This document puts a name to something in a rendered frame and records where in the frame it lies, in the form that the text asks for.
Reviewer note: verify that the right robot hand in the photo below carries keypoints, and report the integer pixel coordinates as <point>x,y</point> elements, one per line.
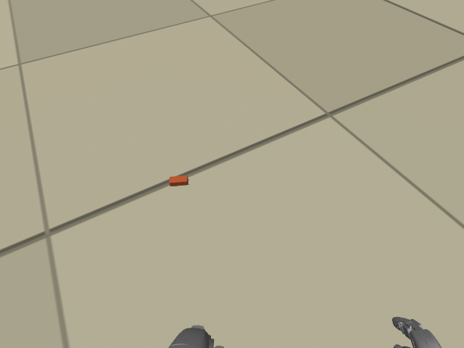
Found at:
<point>420,338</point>

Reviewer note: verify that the small box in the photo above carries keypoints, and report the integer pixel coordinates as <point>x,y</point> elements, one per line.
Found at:
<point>179,180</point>

